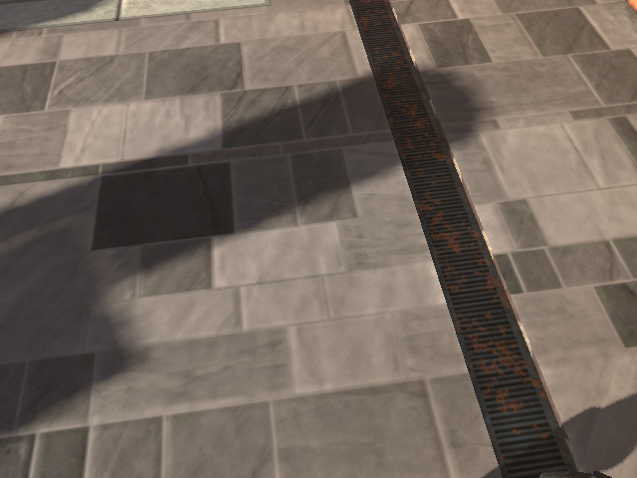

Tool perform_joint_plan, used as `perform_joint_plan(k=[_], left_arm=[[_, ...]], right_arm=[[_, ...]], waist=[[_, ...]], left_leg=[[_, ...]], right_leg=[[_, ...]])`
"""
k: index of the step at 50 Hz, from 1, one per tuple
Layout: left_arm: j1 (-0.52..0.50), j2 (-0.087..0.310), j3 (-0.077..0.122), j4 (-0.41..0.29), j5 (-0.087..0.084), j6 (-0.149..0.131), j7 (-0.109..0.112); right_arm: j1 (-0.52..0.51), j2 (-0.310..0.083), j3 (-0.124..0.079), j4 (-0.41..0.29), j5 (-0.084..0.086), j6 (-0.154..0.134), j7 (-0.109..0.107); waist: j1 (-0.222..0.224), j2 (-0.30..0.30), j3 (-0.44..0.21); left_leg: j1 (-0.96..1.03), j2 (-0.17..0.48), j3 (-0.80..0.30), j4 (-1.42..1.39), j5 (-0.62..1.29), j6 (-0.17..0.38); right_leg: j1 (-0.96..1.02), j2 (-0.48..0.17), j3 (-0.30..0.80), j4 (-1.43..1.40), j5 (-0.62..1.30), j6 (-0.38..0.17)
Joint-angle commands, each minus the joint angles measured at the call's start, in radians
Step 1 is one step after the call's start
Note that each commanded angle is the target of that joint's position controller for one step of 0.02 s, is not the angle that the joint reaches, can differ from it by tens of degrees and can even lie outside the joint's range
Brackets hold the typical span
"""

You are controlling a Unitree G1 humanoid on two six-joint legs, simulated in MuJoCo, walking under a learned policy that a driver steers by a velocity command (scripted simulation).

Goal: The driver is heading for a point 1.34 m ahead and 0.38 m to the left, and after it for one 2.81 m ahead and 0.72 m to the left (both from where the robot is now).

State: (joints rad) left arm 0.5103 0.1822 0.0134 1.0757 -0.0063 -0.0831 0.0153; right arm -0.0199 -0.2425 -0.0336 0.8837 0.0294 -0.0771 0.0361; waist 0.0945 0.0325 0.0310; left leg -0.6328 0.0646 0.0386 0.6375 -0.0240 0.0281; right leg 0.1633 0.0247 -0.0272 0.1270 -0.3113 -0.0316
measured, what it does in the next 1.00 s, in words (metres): walks ahead: left foot, then right foot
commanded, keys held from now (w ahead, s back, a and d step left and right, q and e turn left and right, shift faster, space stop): w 0.62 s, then w+q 0.38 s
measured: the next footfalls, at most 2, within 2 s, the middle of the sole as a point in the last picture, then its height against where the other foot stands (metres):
left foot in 0.10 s outside the picture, level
right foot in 0.68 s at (423, 431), level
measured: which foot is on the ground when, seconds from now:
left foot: up 0.00-0.08, down 0.10-0.70, up 0.72-1.00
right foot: down 0.00-0.10, up 0.12-0.66, down 0.68-1.00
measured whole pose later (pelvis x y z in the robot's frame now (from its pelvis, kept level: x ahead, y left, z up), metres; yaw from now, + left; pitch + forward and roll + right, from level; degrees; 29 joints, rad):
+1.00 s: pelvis +0.57 -0.02 +0.01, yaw +9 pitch +0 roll -2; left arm 0.29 0.24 0.06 0.99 0.02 -0.11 0.00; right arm 0.19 -0.27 -0.08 0.89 0.03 -0.04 0.00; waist 0.04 0.04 0.02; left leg -0.70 0.12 -0.08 0.91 -0.03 0.03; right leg -0.03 0.04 -0.20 0.23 -0.20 -0.05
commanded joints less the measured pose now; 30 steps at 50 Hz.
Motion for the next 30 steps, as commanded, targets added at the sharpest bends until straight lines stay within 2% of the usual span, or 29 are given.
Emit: perform_joint_plan(k=[1, 3, 4, 5, 6, 7, 8, 9, 10, 11, 12, 13, 14, 16, 18, 20, 23, 27, 30], left_arm=[[0.02, 0.187, 0.042, -0.019, -0.012, -0.004, 0.008], [-0.014, 0.212, 0.054, -0.027, -0.004, 0.005, 0.008], [-0.033, 0.217, 0.058, -0.032, 0.003, 0.016, 0.008], [-0.048, 0.207, 0.053, -0.043, 0.009, 0.022, 0.006], [-0.032, 0.161, 0.035, -0.068, 0.028, 0.022, 0.003], [0.102, -0.006, -0.004, -0.062, 0.006, -0.001, -0.011], [0.001, 0.106, 0.02, -0.072, -0.025, -0.031, -0.016], [-0.1, 0.164, 0.037, -0.108, -0.049, -0.046, -0.017], [-0.146, 0.169, 0.039, -0.116, -0.044, -0.051, -0.008], [-0.161, 0.165, 0.049, -0.116, -0.029, -0.046, -0.001], [-0.137, 0.148, 0.051, -0.115, -0.022, -0.032, 0.0], [-0.125, 0.128, 0.052, -0.114, -0.021, -0.02, 0.001], [-0.13, 0.117, 0.052, -0.119, -0.02, -0.011, 0.003], [-0.203, 0.124, 0.057, -0.15, -0.013, 0.001, 0.006], [-0.303, 0.135, 0.061, -0.188, -0.003, 0.002, 0.007], [-0.371, 0.128, 0.059, -0.21, 0.001, -0.004, 0.0], [-0.485, 0.108, 0.048, -0.24, -0.003, -0.013, -0.012], [-0.603, 0.107, 0.036, -0.282, -0.014, -0.021, -0.036], [-0.63, 0.129, 0.038, -0.31, -0.018, -0.031, -0.057]], right_arm=[[-0.138, -0.069, -0.008, -0.109, 0.004, -0.02, 0.011], [-0.048, -0.114, -0.03, -0.096, 0.003, -0.024, 0.011], [0.084, -0.146, -0.05, -0.06, 0.005, -0.021, 0.006], [0.255, -0.185, -0.074, -0.007, 0.008, -0.014, -0.003], [0.429, -0.256, -0.091, 0.028, -0.005, -0.006, -0.015], [0.459, -0.271, -0.086, 0.045, -0.024, -0.01, -0.001], [0.384, -0.177, -0.061, 0.04, -0.018, -0.019, 0.003], [0.284, -0.134, -0.048, 0.022, -0.015, -0.029, 0.003], [0.201, -0.114, -0.039, 0.005, -0.02, -0.038, 0.007], [0.167, -0.093, -0.034, 0.002, -0.03, -0.044, 0.013], [0.161, -0.072, -0.026, 0.01, -0.041, -0.048, 0.015], [0.17, -0.062, -0.023, 0.021, -0.039, -0.049, 0.016], [0.191, -0.068, -0.022, 0.033, -0.035, -0.049, 0.013], [0.231, -0.102, -0.026, 0.051, -0.033, -0.049, -0.002], [0.279, -0.127, -0.03, 0.061, -0.034, -0.044, -0.019], [0.317, -0.136, -0.03, 0.067, -0.033, -0.036, -0.031], [0.38, -0.145, -0.03, 0.08, -0.023, -0.03, -0.039], [0.464, -0.148, -0.032, 0.113, -0.016, -0.012, -0.041], [0.476, -0.163, -0.042, 0.122, -0.014, 0.006, -0.047]], waist=[[-0.047, -0.128, 0.134], [-0.112, -0.156, 0.044], [-0.181, -0.169, -0.042], [-0.257, -0.157, -0.144], [-0.29, -0.011, -0.281], [-0.188, 0.264, -0.429], [-0.208, 0.162, -0.301], [-0.179, 0.104, -0.144], [-0.14, -0.007, -0.085], [-0.109, -0.024, -0.052], [-0.077, 0.002, -0.056], [-0.065, 0.017, -0.05], [-0.059, 0.022, -0.033], [-0.063, 0.017, 0.012], [-0.086, -0.004, 0.04], [-0.106, -0.003, 0.041], [-0.146, 0.003, 0.046], [-0.183, 0.005, 0.07], [-0.164, 0.022, 0.063]], left_leg=[[0.022, -0.022, 0.005, -0.087, 0.02, 0.033], [0.167, -0.066, 0.026, -0.09, -0.023, 0.068], [0.325, -0.1, 0.046, -0.084, -0.041, 0.091], [0.562, -0.097, 0.035, -0.088, -0.033, 0.117], [0.87, 0.116, -0.231, -0.08, -0.127, 0.176], [1.085, 0.328, -0.76, -0.286, -0.418, 0.335], [0.972, 0.289, -0.796, -0.394, -0.492, 0.284], [0.811, 0.267, -0.629, -0.409, -0.416, 0.243], [0.654, 0.237, -0.499, -0.431, -0.262, 0.223], [0.541, 0.201, -0.394, -0.449, -0.146, 0.211], [0.48, 0.168, -0.326, -0.473, -0.106, 0.201], [0.451, 0.151, -0.288, -0.494, -0.091, 0.204], [0.426, 0.144, -0.257, -0.513, -0.077, 0.211], [0.403, 0.142, -0.222, -0.546, -0.064, 0.221], [0.437, 0.145, -0.21, -0.561, -0.041, 0.221], [0.472, 0.128, -0.171, -0.558, 0.001, 0.202], [0.504, 0.102, -0.113, -0.554, 0.03, 0.172], [0.638, 0.141, -0.106, -0.508, 0.056, 0.17], [0.744, 0.192, -0.119, -0.436, 0.161, 0.158]], right_leg=[[-0.095, -0.274, 0.088, -0.024, 0.468, -0.13], [-0.041, -0.284, 0.066, 0.107, 0.801, -0.107], [-0.048, -0.264, 0.042, 0.261, 0.963, -0.09], [-0.144, -0.222, 0.021, 0.47, 0.964, -0.06], [-0.397, -0.148, -0.001, 0.807, 0.57, -0.036], [-0.709, 0.049, 0.095, 1.129, -0.226, 0.009], [-0.808, 0.004, 0.193, 1.252, -0.234, -0.019], [-0.86, -0.047, 0.159, 1.257, -0.139, -0.04], [-0.802, -0.104, 0.14, 1.211, -0.037, -0.044], [-0.75, -0.139, 0.127, 1.16, 0.017, -0.04], [-0.687, -0.166, 0.134, 1.128, 0.048, -0.041], [-0.668, -0.174, 0.128, 1.097, 0.053, -0.038], [-0.673, -0.182, 0.118, 1.065, 0.053, -0.032], [-0.744, -0.198, 0.102, 0.985, 0.1, -0.008], [-0.842, -0.205, 0.096, 0.87, 0.199, 0.018], [-0.867, -0.193, 0.084, 0.735, 0.312, 0.029], [-0.824, -0.151, 0.041, 0.549, 0.433, 0.03], [-0.847, -0.12, 0.028, 0.429, 0.409, 0.02], [-0.837, -0.102, 0.03, 0.376, 0.309, -0.015]])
